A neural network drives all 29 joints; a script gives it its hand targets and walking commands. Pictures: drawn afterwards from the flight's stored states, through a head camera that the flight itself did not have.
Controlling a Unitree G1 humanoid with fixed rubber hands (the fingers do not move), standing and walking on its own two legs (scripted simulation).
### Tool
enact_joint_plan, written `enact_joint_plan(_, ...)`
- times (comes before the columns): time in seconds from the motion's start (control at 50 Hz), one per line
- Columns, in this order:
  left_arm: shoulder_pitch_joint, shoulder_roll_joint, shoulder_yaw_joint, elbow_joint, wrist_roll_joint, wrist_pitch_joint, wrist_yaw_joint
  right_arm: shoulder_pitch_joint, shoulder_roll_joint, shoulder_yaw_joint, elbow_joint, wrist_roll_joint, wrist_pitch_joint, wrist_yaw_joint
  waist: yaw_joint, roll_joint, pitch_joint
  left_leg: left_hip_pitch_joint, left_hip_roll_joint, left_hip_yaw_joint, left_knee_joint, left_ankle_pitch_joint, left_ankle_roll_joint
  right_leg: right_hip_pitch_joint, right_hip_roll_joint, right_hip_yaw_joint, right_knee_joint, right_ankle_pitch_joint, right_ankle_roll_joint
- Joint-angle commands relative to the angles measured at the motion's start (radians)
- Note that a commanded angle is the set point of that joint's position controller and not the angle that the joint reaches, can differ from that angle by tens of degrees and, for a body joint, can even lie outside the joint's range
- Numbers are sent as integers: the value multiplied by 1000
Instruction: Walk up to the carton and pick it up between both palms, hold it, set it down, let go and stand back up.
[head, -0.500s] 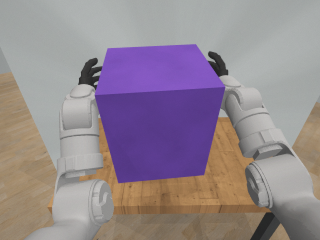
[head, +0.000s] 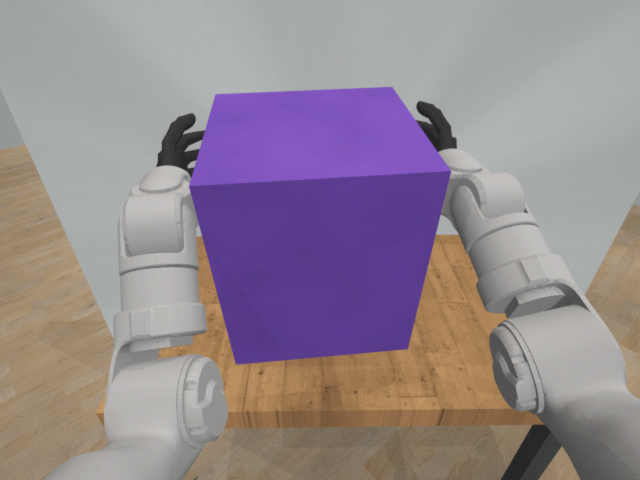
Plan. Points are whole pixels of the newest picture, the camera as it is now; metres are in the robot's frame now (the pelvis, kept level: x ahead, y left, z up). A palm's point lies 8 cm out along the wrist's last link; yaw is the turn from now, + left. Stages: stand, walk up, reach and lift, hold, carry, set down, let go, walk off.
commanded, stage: hold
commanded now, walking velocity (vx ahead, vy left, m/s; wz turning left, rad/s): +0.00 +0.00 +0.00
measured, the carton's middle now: (314, 225) +0.35 +0.00 +0.22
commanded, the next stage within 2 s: set down in 1.82 s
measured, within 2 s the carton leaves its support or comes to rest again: neither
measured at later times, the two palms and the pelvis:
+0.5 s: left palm (180, 182) +0.37 +0.15 +0.28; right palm (438, 168) +0.37 -0.15 +0.28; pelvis +0.00 +0.00 +0.00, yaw +0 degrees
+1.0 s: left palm (175, 174) +0.37 +0.16 +0.28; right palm (435, 161) +0.37 -0.14 +0.29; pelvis -0.01 +0.00 +0.00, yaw +0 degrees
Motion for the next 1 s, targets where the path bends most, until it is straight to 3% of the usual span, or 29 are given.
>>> enact_joint_plan(0.0, -723, -535, -344, 9, -141, -68, -134, -785, 677, 213, -212, 108, -17, 121, 6, 5, -191, -28, -70, 20, -66, 103, -9, 77, 66, 25, -14, 79, 46)
enact_joint_plan(0.16, -737, -578, -395, -41, -189, -83, -119, -809, 676, 235, -299, 157, -32, 106, -20, 63, -350, 53, -79, 5, -3, 264, -34, 112, 72, 30, 7, 238, 40)
enact_joint_plan(0.24, -688, -569, -399, -87, -183, -72, -117, -764, 656, 251, -324, 168, -24, 96, -25, 64, -347, 64, -82, 3, 7, 316, -42, 133, 74, 30, 15, 288, 45)
enact_joint_plan(0.34, -676, -551, -383, -69, -152, -55, -127, -724, 636, 228, -259, 140, -11, 104, -25, 63, -249, 35, -72, 5, -25, 258, -41, 104, 75, 23, -4, 199, 39)
enact_joint_plan(0.38, -676, -549, -378, -61, -148, -55, -129, -738, 644, 236, -257, 144, -12, 108, -9, 50, -238, 24, -68, 7, -33, 251, -36, 116, 77, 23, -3, 189, 39)
enact_joint_plan(0.52, -728, -571, -398, -77, -181, -71, -119, -808, 695, 258, -328, 165, -22, 107, 0, 34, -308, 24, -77, 9, -17, 257, -23, 119, 75, 29, 5, 217, 45)
enact_joint_plan(0.6, -728, -577, -390, -50, -182, -75, -114, -807, 686, 247, -311, 149, -22, 108, -3, 37, -299, 20, -78, 10, -26, 213, -20, 94, 69, 33, 0, 188, 45)
enact_joint_plan(0.74, -727, -546, -335, 47, -150, -74, -127, -801, 662, 199, -206, 113, -13, 114, -3, 33, -234, -43, -71, 11, -70, 84, -7, 94, 60, 35, -16, 83, 43)
enact_joint_plan(0.98, -745, -569, -365, 10, -177, -91, -115, -814, 665, 211, -250, 145, -32, 108, -19, 61, -311, 23, -77, 8, -20, 211, -33, 94, 71, 28, -1, 179, 43)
